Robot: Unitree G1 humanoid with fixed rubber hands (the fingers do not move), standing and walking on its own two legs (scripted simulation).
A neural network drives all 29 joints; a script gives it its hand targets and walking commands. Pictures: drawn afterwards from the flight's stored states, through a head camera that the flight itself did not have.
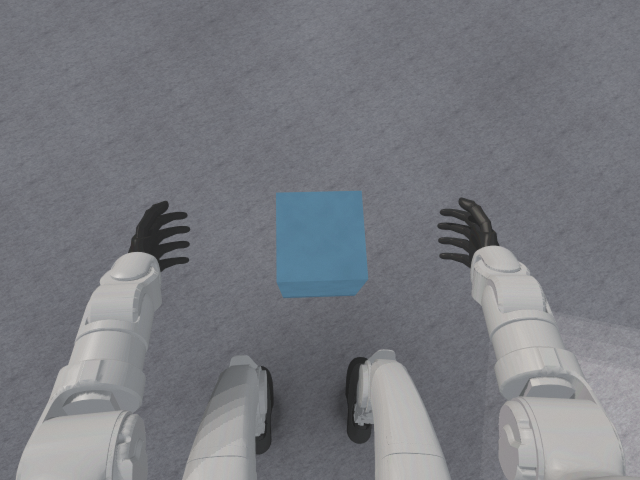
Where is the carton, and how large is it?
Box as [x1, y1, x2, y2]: [276, 191, 367, 297]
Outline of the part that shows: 361,191 276,193 276,275 277,284 283,297 354,295 367,279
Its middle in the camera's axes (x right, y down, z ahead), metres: +0.00 +0.03 +1.00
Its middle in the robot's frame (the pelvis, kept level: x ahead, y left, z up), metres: +0.51 -0.02 -0.56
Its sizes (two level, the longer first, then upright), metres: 0.210 0.200 0.250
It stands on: the floor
